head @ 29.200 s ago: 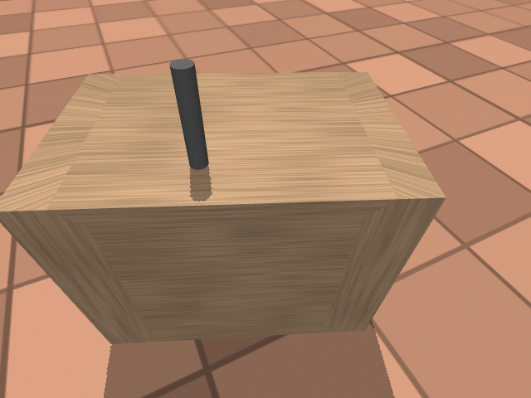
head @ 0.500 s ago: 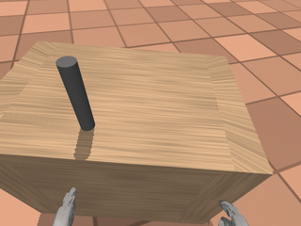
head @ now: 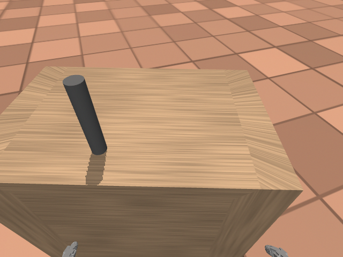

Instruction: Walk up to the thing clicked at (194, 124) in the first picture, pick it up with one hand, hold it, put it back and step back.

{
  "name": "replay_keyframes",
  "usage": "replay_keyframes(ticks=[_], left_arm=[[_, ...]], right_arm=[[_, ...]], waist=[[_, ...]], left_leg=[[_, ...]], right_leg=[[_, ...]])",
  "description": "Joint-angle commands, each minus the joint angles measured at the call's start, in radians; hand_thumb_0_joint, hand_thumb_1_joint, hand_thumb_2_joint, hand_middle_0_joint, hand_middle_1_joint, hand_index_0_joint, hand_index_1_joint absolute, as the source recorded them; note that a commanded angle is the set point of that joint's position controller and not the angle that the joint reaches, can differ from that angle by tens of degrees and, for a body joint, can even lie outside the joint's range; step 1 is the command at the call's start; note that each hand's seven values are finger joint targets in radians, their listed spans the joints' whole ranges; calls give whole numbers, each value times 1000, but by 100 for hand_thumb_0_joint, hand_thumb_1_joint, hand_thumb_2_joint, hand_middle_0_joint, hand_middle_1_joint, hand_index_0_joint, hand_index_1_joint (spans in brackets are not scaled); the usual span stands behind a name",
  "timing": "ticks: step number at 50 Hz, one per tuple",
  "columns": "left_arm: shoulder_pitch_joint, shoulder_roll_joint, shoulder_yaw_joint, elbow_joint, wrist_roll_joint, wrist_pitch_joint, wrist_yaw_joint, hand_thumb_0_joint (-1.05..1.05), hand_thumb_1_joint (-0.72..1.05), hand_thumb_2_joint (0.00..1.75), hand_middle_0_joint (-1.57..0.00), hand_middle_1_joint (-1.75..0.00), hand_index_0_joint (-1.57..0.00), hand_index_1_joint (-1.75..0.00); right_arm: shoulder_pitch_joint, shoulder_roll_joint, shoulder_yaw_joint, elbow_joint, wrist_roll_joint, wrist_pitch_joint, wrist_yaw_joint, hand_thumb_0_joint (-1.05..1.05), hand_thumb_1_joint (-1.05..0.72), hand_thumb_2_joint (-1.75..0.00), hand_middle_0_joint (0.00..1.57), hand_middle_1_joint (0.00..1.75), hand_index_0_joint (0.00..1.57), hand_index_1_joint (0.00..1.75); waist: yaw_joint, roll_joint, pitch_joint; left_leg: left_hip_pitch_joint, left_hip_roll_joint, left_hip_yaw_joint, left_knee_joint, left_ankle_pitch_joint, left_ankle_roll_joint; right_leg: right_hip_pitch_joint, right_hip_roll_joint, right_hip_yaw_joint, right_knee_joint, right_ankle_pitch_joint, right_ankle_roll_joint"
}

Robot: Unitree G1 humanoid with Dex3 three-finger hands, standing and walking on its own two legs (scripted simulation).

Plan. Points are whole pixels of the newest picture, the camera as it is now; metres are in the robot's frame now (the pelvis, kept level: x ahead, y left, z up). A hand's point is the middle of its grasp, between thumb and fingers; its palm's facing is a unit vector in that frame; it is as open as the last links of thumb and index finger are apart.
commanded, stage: home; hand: left
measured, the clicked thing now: (88, 120) +0.45 +0.23 +0.10
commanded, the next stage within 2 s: stand in 1.60 s
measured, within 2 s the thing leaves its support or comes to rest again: neither
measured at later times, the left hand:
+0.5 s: hand out of the picture +0.02 +0.27 -0.15, palm faces -0.05 -0.93 -0.35, open 17.7 cm
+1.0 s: hand out of the picture +0.05 +0.26 -0.15, palm faces -0.05 -0.93 -0.36, open 17.7 cm
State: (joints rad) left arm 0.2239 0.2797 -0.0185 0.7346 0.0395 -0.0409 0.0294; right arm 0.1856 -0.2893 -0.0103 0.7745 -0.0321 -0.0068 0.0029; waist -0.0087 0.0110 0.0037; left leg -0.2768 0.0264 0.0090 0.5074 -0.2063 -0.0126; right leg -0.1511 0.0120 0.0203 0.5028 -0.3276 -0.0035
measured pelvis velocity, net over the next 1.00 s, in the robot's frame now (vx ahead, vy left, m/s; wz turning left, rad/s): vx -0.01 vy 0.01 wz -0.01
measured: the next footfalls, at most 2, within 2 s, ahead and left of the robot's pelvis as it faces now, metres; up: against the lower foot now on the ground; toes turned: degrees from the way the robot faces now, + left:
none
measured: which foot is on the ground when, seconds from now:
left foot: down 0.00-1.00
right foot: down 0.00-1.00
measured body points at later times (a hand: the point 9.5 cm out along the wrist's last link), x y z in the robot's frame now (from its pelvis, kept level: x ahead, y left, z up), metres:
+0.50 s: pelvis -0.02 +0.01 +0.01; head -0.03 +0.01 +0.46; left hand +0.02 +0.32 -0.12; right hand +0.03 -0.29 -0.12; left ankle +0.04 +0.13 -0.74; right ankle -0.03 -0.12 -0.74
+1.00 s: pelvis -0.01 +0.01 +0.01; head -0.02 +0.01 +0.46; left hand +0.06 +0.31 -0.12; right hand +0.06 -0.29 -0.12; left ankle +0.04 +0.13 -0.74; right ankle -0.03 -0.12 -0.74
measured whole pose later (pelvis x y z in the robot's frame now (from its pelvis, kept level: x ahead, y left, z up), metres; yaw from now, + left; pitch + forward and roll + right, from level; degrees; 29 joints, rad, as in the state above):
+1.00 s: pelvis -0.01 +0.01 +0.01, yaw -1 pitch -3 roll +0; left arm 0.16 0.36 -0.02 1.11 0.01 -0.01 0.00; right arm 0.13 -0.36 0.00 1.12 -0.01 0.00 0.01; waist 0.00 0.01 0.03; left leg -0.18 0.02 0.02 0.35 -0.12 0.00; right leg -0.06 0.00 0.03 0.35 -0.23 0.01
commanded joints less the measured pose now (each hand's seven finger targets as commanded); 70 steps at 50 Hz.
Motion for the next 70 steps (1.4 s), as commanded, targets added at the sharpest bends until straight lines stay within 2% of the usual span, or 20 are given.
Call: replay_keyframes(ticks=[1, 2, 4, 7, 9, 16, 17, 21, 25, 29, 34, 37, 39, 43, 54, 55, 58, 64, 69, 70], left_arm=[[-51, 224, 62, -4, -2, -35, -3, 0, -61, 2, -4, -4, -4, -4], [-62, 234, 60, 20, -4, -31, -5, 0, -61, 2, -4, -4, -4, -4], [-60, 248, 55, 60, -6, -29, -8, 0, -61, 1, -4, -4, -4, -4], [-70, 266, 51, 112, -12, -21, -11, 0, -61, 0, -4, -4, -4, -4], [-66, 278, 48, 148, -14, -14, -13, 0, -61, 0, -4, -4, -4, -4], [-68, 314, 39, 241, -19, 3, -16, 0, -59, 3, -4, -5, -5, -4], [-54, 318, 38, 254, -21, 4, -16, 0, -61, 1, -4, -4, -4, -4], [-43, 318, 39, 287, -25, 6, -19, 0, -61, 1, -4, -4, -4, -4], [-42, 311, 41, 306, -25, 9, -20, 0, -61, 2, -4, -4, -4, -4], [-34, 306, 42, 321, -25, 8, -21, 0, -61, 1, -4, -4, -4, -4], [-51, 301, 41, 323, -24, 6, -19, 0, -61, 0, -4, -4, -4, -4], [-64, 301, 40, 324, -24, 2, -17, 0, -61, 1, -4, -4, -4, -4], [-67, 296, 38, 328, -27, 3, -16, 0, -61, 2, -4, -4, -4, -4], [-79, 301, 38, 326, -30, 3, -13, 0, -61, 1, -4, -4, -4, -4], [-94, 295, 43, 333, -27, 11, -15, 0, -59, 4, -4, -5, -5, -5], [-95, 297, 45, 331, -26, 11, -16, 0, -60, 3, -4, -5, -4, -4], [-106, 298, 45, 322, -27, 5, -15, 0, -61, 1, -4, -4, -4, -4], [-109, 294, 44, 327, -30, 11, -14, 0, -61, 1, -4, -4, -4, -4], [-108, 290, 43, 324, -28, 11, -14, 0, -60, 2, -4, -4, -4, -4], [-111, 292, 43, 327, -30, 12, -14, 0, -61, 2, -4, -4, -4, -4]], right_arm=[[-36, -194, -53, -9, 2, -31, 10, 0, -89, -90, 20, 30, 20, 30], [-40, -194, -52, 10, 2, -30, 11, 0, -90, -90, 20, 30, 20, 30], [-50, -214, -53, 44, 4, -28, 14, 0, -90, -90, 20, 30, 20, 30], [-56, -227, -47, 93, 9, -31, 11, 0, -90, -90, 20, 30, 20, 30], [-63, -240, -41, 126, 9, -31, 9, 0, -90, -90, 20, 30, 20, 30], [-62, -275, -33, 212, 11, -19, 6, 0, -89, -90, 20, 30, 20, 30], [-71, -282, -33, 222, 13, -17, 6, 0, -90, -90, 20, 30, 20, 30], [-70, -288, -31, 245, 12, -19, 4, 0, -89, -90, 20, 30, 20, 30], [-57, -289, -31, 262, 11, -17, 4, 0, -90, -90, 20, 30, 20, 30], [-66, -285, -31, 269, 17, -18, 2, 0, -90, -90, 20, 30, 20, 30], [-68, -276, -31, 273, 19, -19, -1, 0, -90, -90, 20, 30, 20, 30], [-69, -275, -29, 279, 22, -22, -1, 0, -90, -90, 20, 30, 20, 30], [-66, -275, -25, 286, 24, -21, -1, 0, -90, -90, 20, 30, 20, 30], [-80, -274, -25, 288, 23, -22, -4, 0, -90, -90, 20, 30, 20, 30], [-96, -280, -27, 300, 22, -17, -4, 0, -90, -90, 20, 30, 20, 30], [-94, -275, -27, 299, 22, -18, -4, 0, -90, -90, 20, 30, 20, 30], [-102, -280, -28, 296, 23, -24, -5, 0, -90, -90, 20, 30, 20, 30], [-108, -283, -29, 305, 24, -23, -8, 0, -90, -90, 20, 30, 20, 30], [-103, -280, -30, 305, 24, -23, -11, 0, -90, -90, 20, 30, 20, 30], [-105, -278, -28, 310, 25, -24, -11, 0, -90, -90, 20, 30, 20, 30]], waist=[[-5, -36, -20], [-13, -47, 8], [-8, -32, 11], [-5, -4, -29], [4, 11, -25], [-1, 9, 32], [7, 8, 50], [10, 20, 39], [5, 40, 57], [8, 35, 43], [0, 9, 20], [-5, -6, 2], [-7, -8, 24], [-1, -21, -15], [-1, 2, 45], [0, -6, 33], [2, 4, -33], [0, 3, -17], [1, -4, -49], [0, -2, -30]], left_leg=[[127, 80, -86, -71, 133, 50], [115, 78, -92, -94, 99, 45], [124, 77, -95, -101, 86, 46], [157, 87, -99, -110, 176, 43], [147, 90, -107, -137, 158, 40], [121, 88, -129, -211, -45, 36], [109, 89, -142, -222, -87, 35], [101, 97, -153, -251, -112, 39], [87, 96, -159, -270, -164, 37], [102, 97, -158, -266, -152, 38], [144, 93, -135, -233, -74, 37], [174, 91, -122, -212, 23, 37], [158, 89, -120, -215, 20, 37], [188, 99, -107, -191, 140, 40], [149, 92, -113, -231, 10, 31], [157, 94, -108, -229, 21, 33], [199, 102, -100, -203, 166, 37], [203, 103, -101, -211, 155, 34], [236, 108, -87, -194, 237, 37], [223, 104, -90, -200, 229, 33]], right_leg=[[-117, -114, 90, -148, 176, -36], [-133, -113, 92, -162, 123, -36], [-124, -115, 101, -184, 111, -36], [-64, -114, 97, -171, 191, -35], [-43, -109, 92, -172, 170, -31], [-70, -107, 101, -221, 26, -32], [-80, -106, 102, -229, -7, -33], [-57, -104, 99, -219, 22, -32], [-73, -97, 99, -226, -14, -31], [-70, -102, 102, -229, 7, -32], [-78, -113, 113, -240, 46, -32], [-66, -123, 117, -242, 117, -30], [-67, -121, 114, -244, 108, -27], [-24, -131, 115, -234, 217, -23], [-44, -121, 108, -256, 96, -21], [-31, -125, 111, -252, 110, -23], [18, -134, 110, -239, 238, -19], [8, -132, 102, -238, 225, -17], [26, -135, 98, -234, 300, -13], [19, -134, 99, -233, 285, -13]])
